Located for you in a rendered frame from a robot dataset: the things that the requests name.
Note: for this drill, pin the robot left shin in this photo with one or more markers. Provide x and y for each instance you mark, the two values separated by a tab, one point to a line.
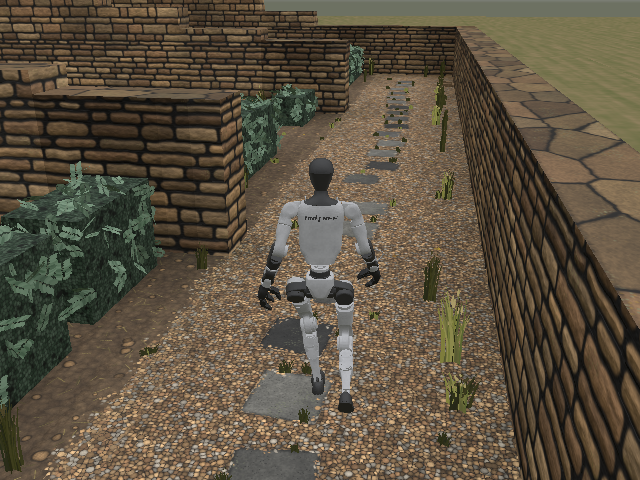
311	347

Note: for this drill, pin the left robot forearm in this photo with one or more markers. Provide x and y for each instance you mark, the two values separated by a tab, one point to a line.
271	269

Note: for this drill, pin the robot right hand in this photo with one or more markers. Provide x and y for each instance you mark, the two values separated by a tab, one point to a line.
365	272

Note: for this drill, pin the left robot upper arm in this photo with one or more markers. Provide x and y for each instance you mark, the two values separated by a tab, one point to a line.
289	211

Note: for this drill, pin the right robot upper arm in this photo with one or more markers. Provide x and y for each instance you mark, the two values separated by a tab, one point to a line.
352	211

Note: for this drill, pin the right robot forearm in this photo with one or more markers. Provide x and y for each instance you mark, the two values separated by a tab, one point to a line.
370	259

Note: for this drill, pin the robot left hand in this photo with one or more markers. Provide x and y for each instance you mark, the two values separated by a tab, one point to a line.
263	293

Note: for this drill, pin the left robot thigh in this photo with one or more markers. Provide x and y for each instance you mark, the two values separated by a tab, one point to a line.
296	293

